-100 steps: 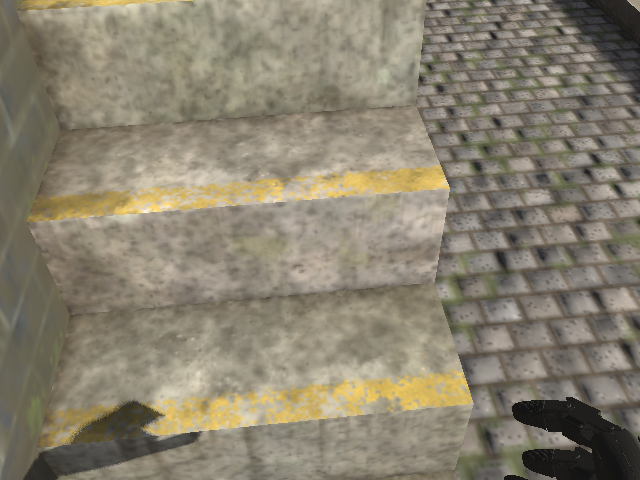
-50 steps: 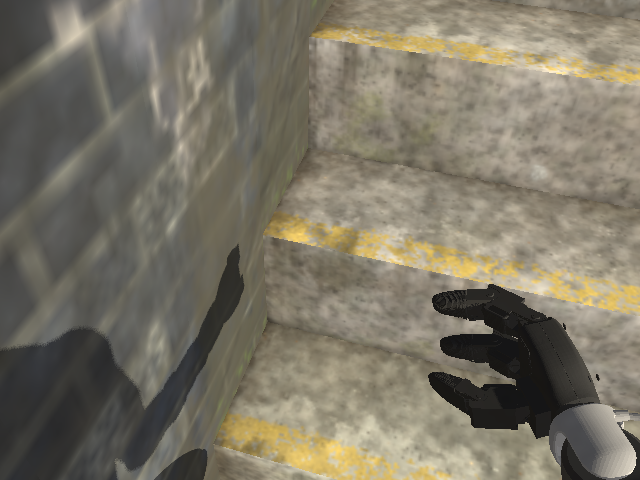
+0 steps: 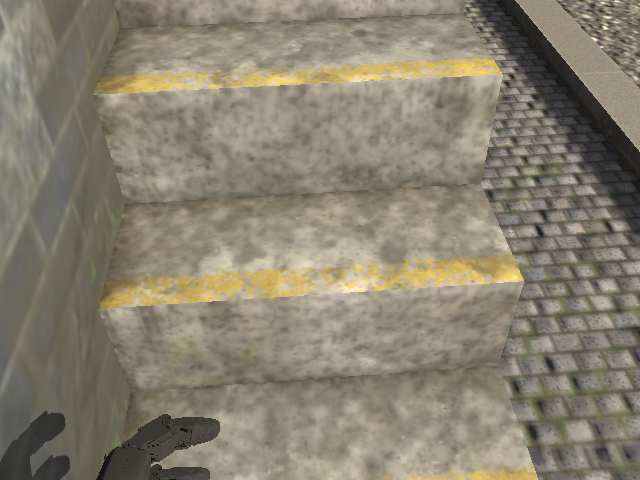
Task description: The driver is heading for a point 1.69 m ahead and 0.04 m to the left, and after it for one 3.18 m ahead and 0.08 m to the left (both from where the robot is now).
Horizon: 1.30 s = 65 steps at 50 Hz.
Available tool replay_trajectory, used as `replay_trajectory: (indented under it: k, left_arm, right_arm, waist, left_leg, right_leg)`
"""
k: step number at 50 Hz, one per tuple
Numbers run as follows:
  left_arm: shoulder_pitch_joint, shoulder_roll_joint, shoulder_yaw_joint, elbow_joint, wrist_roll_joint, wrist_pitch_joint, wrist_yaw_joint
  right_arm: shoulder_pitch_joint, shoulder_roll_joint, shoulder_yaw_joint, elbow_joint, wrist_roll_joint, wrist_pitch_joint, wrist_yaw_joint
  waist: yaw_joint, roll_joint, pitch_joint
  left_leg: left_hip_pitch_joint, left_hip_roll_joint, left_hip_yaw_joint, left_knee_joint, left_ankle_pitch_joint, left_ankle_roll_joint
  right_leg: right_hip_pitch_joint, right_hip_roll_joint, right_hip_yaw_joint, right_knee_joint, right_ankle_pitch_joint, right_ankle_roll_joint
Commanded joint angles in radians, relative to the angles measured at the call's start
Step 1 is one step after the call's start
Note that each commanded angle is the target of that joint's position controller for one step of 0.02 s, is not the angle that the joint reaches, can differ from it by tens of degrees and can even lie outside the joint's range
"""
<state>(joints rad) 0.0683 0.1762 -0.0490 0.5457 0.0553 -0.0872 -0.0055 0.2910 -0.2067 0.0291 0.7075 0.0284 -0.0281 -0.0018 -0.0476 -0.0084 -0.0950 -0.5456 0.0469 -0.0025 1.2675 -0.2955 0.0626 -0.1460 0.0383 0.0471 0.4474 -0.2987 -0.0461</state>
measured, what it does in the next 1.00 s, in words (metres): climbs: left foot, then right foot 0.21 m higher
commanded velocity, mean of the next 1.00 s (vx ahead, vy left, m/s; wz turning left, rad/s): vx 1.00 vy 0.00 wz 0.03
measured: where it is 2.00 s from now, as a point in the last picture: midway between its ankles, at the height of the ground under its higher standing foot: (348, 461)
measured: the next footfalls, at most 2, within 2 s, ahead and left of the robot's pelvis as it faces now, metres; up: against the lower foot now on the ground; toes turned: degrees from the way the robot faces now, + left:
left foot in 0.08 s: +0.01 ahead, +0.16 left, +0.00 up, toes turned +5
right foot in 0.40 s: +0.25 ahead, -0.12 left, +0.21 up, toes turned +16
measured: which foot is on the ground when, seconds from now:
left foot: up 0.00-0.06, down 0.08-0.46, up 0.48-0.84, down 0.86-1.00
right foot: down 0.00-0.06, up 0.08-0.38, down 0.40-0.86, up 0.88-1.00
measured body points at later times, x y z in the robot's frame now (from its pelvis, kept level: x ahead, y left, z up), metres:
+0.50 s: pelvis +0.11 -0.01 +0.10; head +0.12 +0.02 +0.55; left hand +0.26 +0.28 +0.05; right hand +0.31 -0.23 +0.00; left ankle +0.00 +0.13 -0.61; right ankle +0.21 -0.13 -0.54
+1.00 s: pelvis +0.20 +0.02 +0.15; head +0.20 +0.04 +0.60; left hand +0.45 +0.20 +0.09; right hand +0.20 -0.28 +0.04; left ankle +0.19 +0.15 -0.54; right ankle +0.14 -0.12 -0.29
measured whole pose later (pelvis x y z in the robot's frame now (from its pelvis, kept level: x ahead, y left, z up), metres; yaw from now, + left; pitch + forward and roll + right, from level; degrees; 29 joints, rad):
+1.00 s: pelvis +0.20 +0.02 +0.15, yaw -8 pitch -1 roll +2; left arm 0.12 0.22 0.02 0.50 -0.09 0.01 -0.02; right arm 0.38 -0.28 -0.07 0.79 -0.03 -0.01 -0.04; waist -0.03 -0.09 0.00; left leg -0.34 0.11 0.19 0.91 -0.53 -0.02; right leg -0.83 0.06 0.15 2.07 -0.33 0.10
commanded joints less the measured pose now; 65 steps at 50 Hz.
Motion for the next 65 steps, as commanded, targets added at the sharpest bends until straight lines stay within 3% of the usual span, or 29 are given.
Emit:
replay_trajectory:
  k: [1, 3, 4, 5, 7, 12, 15, 17, 19, 20, 23, 24, 25, 27, 28, 30, 34, 39, 41, 42, 43, 44, 46, 48, 50, 55, 59, 62, 65]
  left_arm:
    - [-0.183, 0.185, 0.082, -0.066, 0.007, 0.0, -0.012]
    - [-0.411, 0.018, 0.031, -0.131, -0.048, 0.01, -0.005]
    - [-0.407, -0.074, 0.019, -0.134, -0.061, 0.023, -0.031]
    - [-0.229, -0.164, 0.013, -0.093, -0.097, 0.029, -0.031]
    - [0.1, 0.01, 0.057, -0.044, -0.099, 0.013, -0.024]
    - [-0.3, -0.025, 0.001, -0.288, -0.08, 0.032, -0.016]
    - [-0.404, -0.075, -0.054, -0.459, -0.03, 0.034, 0.012]
    - [-0.36, -0.09, -0.062, -0.469, -0.028, 0.029, 0.003]
    - [0.013, 0.109, 0.053, -0.328, -0.085, 0.036, 0.027]
    - [-0.056, 0.141, 0.063, -0.259, -0.051, 0.033, 0.013]
    - [0.308, 0.286, 0.122, -0.108, 0.044, 0.102, 0.016]
    - [0.236, 0.322, 0.122, -0.035, 0.074, 0.122, 0.034]
    - [0.227, 0.136, 0.064, -0.011, 0.091, 0.104, 0.04]
    - [0.106, -0.001, -0.01, 0.002, 0.04, 0.056, 0.045]
    - [0.15, -0.008, -0.013, 0.039, 0.007, 0.047, 0.047]
    - [0.171, -0.01, -0.021, 0.062, -0.013, 0.051, 0.04]
    - [0.079, 0.16, 0.029, -0.021, -0.036, 0.023, 0.066]
    - [-0.059, 0.194, 0.086, -0.018, -0.095, 0.06, 0.049]
    - [-0.035, 0.222, 0.102, -0.017, -0.068, 0.067, 0.052]
    - [-0.133, 0.167, 0.094, -0.059, -0.071, 0.058, 0.052]
    - [-0.208, 0.005, 0.062, -0.102, -0.086, 0.039, 0.01]
    - [-0.118, -0.165, 0.024, -0.112, -0.112, 0.016, -0.029]
    - [0.332, 0.041, 0.086, -0.041, -0.166, 0.031, -0.029]
    - [0.103, 0.103, 0.08, -0.167, -0.152, 0.076, -0.025]
    - [-0.005, 0.171, 0.102, -0.202, -0.15, 0.115, -0.003]
    - [-0.124, -0.013, 0.027, -0.122, -0.13, 0.093, -0.016]
    - [0.039, 0.061, 0.085, -0.076, -0.056, 0.037, -0.07]
    - [0.267, 0.191, 0.116, -0.024, -0.031, 0.043, -0.061]
    - [0.133, 0.17, 0.099, -0.021, 0.025, 0.018, -0.043]
  right_arm:
    - [-0.06, -0.071, -0.027, -0.083, -0.027, -0.009, -0.012]
    - [0.254, -0.141, -0.07, 0.053, -0.087, -0.02, -0.004]
    - [0.329, -0.049, -0.057, 0.166, -0.133, -0.04, 0.033]
    - [0.141, -0.014, -0.029, 0.158, -0.15, -0.059, 0.043]
    - [0.108, -0.178, -0.099, 0.098, -0.066, -0.03, 0.026]
    - [0.05, -0.161, -0.093, 0.019, -0.067, 0.026, -0.052]
    - [0.036, -0.204, -0.119, 0.024, -0.008, 0.048, -0.096]
    - [0.039, -0.236, -0.137, 0.056, 0.011, 0.079, -0.096]
    - [-0.122, -0.385, -0.158, 0.065, -0.086, 0.016, -0.048]
    - [0.033, -0.297, -0.149, 0.103, -0.052, 0.003, -0.056]
    - [-0.196, -0.264, -0.123, 0.012, 0.015, -0.038, -0.04]
    - [-0.376, -0.106, -0.073, -0.101, -0.068, -0.047, -0.011]
    - [-0.545, -0.028, -0.059, -0.216, -0.125, -0.069, 0.039]
    - [-0.461, 0.172, 0.034, -0.319, -0.1, -0.096, 0.098]
    - [-0.373, 0.164, 0.062, -0.313, -0.123, -0.101, 0.111]
    - [-0.234, 0.086, 0.068, -0.293, -0.081, -0.085, 0.121]
    - [-0.191, -0.028, 0.05, -0.248, -0.076, -0.052, 0.033]
    - [-0.214, -0.032, 0.022, -0.248, -0.117, 0.009, -0.037]
    - [-0.117, -0.034, -0.029, -0.187, -0.111, 0.019, -0.052]
    - [0.089, -0.076, -0.061, -0.109, -0.105, -0.015, -0.05]
    - [0.242, -0.112, -0.092, 0.023, -0.074, -0.045, -0.037]
    - [0.114, -0.067, -0.074, 0.056, -0.125, -0.051, -0.012]
    - [-0.126, -0.123, -0.105, -0.084, -0.111, -0.048, 0.005]
    - [-0.173, -0.171, -0.114, -0.111, -0.032, -0.021, -0.038]
    - [-0.25, -0.129, -0.077, -0.156, -0.036, -0.029, -0.069]
    - [-0.024, -0.226, -0.086, -0.098, -0.016, -0.012, -0.08]
    - [-0.176, -0.201, -0.048, -0.064, -0.006, 0.006, -0.026]
    - [-0.13, -0.091, -0.014, -0.116, -0.016, -0.059, 0.007]
    - [-0.175, 0.021, -0.012, -0.131, 0.032, -0.062, 0.025]
  waist:
    - [-0.02, -0.25, -0.09]
    - [-0.206, -0.263, 0.007]
    - [-0.151, 0.17, 0.015]
    - [0.032, 0.352, 0.036]
    - [0.079, 0.16, -0.049]
    - [0.004, 0.152, 0.196]
    - [0.025, 0.204, 0.24]
    - [0.082, 0.246, 0.059]
    - [0.307, 0.536, -0.111]
    - [0.185, 0.316, -0.217]
    - [0.347, -0.037, -0.306]
    - [0.244, -0.4, -0.211]
    - [0.208, -0.365, -0.046]
    - [0.027, -0.136, 0.085]
    - [-0.013, -0.058, 0.067]
    - [-0.081, -0.005, 0.111]
    - [-0.071, 0.077, 0.139]
    - [-0.103, -0.081, 0.03]
    - [-0.102, -0.236, -0.068]
    - [-0.178, -0.301, -0.108]
    - [-0.188, -0.111, -0.115]
    - [-0.032, 0.171, -0.095]
    - [0.166, 0.217, -0.184]
    - [0.157, 0.134, 0.037]
    - [0.161, 0.129, 0.196]
    - [-0.034, 0.195, 0.262]
    - [0.17, 0.079, 0.089]
    - [0.166, -0.29, -0.301]
    - [0.067, -0.143, -0.171]
  left_leg:
    - [0.089, 0.011, 0.078, -0.299, -0.141, 0.071]
    - [0.334, 0.076, 0.028, -0.993, 0.459, 0.083]
    - [0.581, 0.086, -0.022, -0.945, 1.041, 0.089]
    - [0.529, 0.138, -0.195, -0.75, 1.321, 0.077]
    - [0.681, 0.227, -0.313, -0.729, 0.99, 0.206]
    - [0.504, 0.294, -0.391, -0.97, 0.367, 0.178]
    - [0.354, 0.223, -0.285, -1.132, 0.367, 0.135]
    - [0.128, 0.162, -0.178, -1.327, 0.827, 0.162]
    - [0.457, 0.283, -0.104, -1.079, 2.413, 0.201]
    - [0.546, 0.292, -0.125, -0.902, 2.534, 0.208]
    - [0.434, 0.252, -0.14, -0.494, 1.785, 0.253]
    - [0.163, 0.044, -0.13, -0.157, 0.549, 0.244]
    - [-0.109, -0.097, -0.297, 0.401, 0.102, 0.25]
    - [-0.524, -0.184, -0.383, 0.927, -0.176, 0.177]
    - [-0.552, -0.13, -0.273, 0.943, -0.184, 0.132]
    - [-0.488, -0.07, -0.166, 0.895, -0.163, 0.046]
    - [-0.3, -0.051, -0.065, 0.76, 0.118, -0.057]
    - [0.165, -0.018, 0.129, -0.031, 0.238, -0.068]
    - [0.282, -0.017, 0.15, -0.311, 0.107, -0.05]
    - [0.372, 0.077, -0.039, -0.656, 0.067, 0.016]
    - [0.565, 0.189, -0.15, -0.809, 0.467, 0.022]
    - [0.657, 0.274, -0.161, -0.569, 1.181, -0.021]
    - [0.518, 0.476, -0.465, -0.751, 0.565, 0.156]
    - [0.306, 0.471, -0.463, -0.932, -0.312, 0.169]
    - [0.088, 0.393, -0.274, -0.996, -0.438, 0.159]
    - [0.21, 0.247, 0.07, -1.127, -0.088, 0.142]
    - [0.508, 0.194, 0.121, -0.722, 0.939, 0.16]
    - [-0.094, 0.006, 0.021, -0.182, -0.043, 0.039]
    - [-0.395, -0.076, -0.144, 0.891, -0.34, -0.039]
  right_leg:
    - [0.241, -0.296, 0.028, 0.028, 1.819, -0.094]
    - [0.133, -0.124, -0.039, 0.525, 1.574, 0.0]
    - [-0.265, 0.027, -0.171, 1.017, 0.406, 0.084]
    - [-0.461, 0.097, -0.086, 1.6, -0.221, 0.162]
    - [-0.733, 0.057, 0.015, 1.863, -0.206, 0.171]
    - [-1.11, -0.103, 0.025, 1.836, -0.296, 0.17]
    - [-1.044, -0.168, -0.006, 1.419, -0.481, 0.19]
    - [-0.385, -0.052, -0.183, 0.917, -0.565, 0.131]
    - [-0.254, 0.019, -0.209, 0.986, -0.357, 0.057]
    - [-0.277, 0.043, -0.117, 0.906, -0.358, -0.018]
    - [-0.117, -0.067, 0.368, 0.313, -0.4, -0.092]
    - [-0.169, -0.156, 0.714, 0.031, -0.549, -0.166]
    - [-0.254, -0.111, 0.848, -0.099, -0.552, -0.179]
    - [-0.22, -0.171, 0.616, 0.069, -0.196, -0.118]
    - [-0.173, -0.169, 0.532, 0.101, 0.043, -0.087]
    - [-0.281, -0.143, 0.408, 0.037, 0.082, -0.075]
    - [-0.546, -0.132, 0.376, -0.068, -0.042, -0.158]
    - [-0.565, -0.026, 0.148, 0.031, 0.478, -0.072]
    - [-0.284, -0.115, 0.294, 0.092, 0.92, -0.106]
    - [-0.184, -0.068, 0.251, 0.437, 1.089, -0.054]
    - [-0.375, 0.03, 0.118, 0.852, 0.48, 0.037]
    - [-0.682, 0.128, 0.126, 1.468, -0.16, 0.072]
    - [-0.805, 0.045, 0.244, 1.841, -0.07, 0.14]
    - [-0.918, -0.081, 0.187, 1.804, -0.063, 0.17]
    - [-0.8, -0.112, 0.152, 1.563, -0.013, 0.165]
    - [-0.281, -0.133, -0.092, 0.326, -0.051, 0.095]
    - [-0.042, -0.056, -0.101, -0.123, 0.266, 0.007]
    - [0.657, -0.395, 0.238, 0.074, 1.015, -0.037]
    - [0.308, -0.513, 0.208, 0.147, 1.138, -0.14]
